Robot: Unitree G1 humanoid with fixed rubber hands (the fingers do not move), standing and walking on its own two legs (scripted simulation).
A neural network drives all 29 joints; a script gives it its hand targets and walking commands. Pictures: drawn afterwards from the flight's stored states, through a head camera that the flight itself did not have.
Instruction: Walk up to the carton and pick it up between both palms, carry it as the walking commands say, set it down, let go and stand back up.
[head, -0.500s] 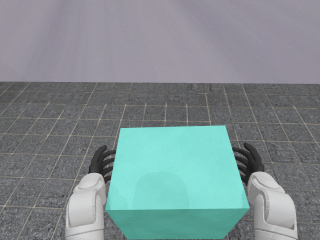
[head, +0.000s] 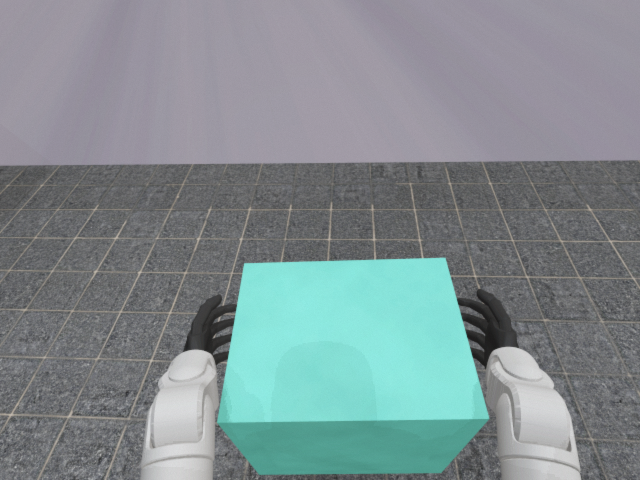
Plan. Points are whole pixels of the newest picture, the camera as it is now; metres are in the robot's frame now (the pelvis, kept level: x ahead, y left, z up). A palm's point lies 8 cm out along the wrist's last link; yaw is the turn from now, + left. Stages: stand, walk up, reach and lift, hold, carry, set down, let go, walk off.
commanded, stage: carry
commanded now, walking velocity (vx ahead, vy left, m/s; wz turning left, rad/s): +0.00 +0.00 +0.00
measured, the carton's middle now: (346, 372) +0.29 +0.01 -0.07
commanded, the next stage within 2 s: hold in 0.50 s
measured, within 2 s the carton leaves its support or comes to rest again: neither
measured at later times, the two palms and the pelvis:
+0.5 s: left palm (206, 354) +0.26 +0.18 +0.04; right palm (503, 352) +0.27 -0.18 +0.03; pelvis +0.00 -0.01 +0.00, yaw +0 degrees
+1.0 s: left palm (192, 315) +0.30 +0.20 +0.07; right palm (487, 317) +0.30 -0.17 +0.07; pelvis -0.01 +0.00 +0.01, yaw -9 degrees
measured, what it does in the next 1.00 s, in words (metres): stands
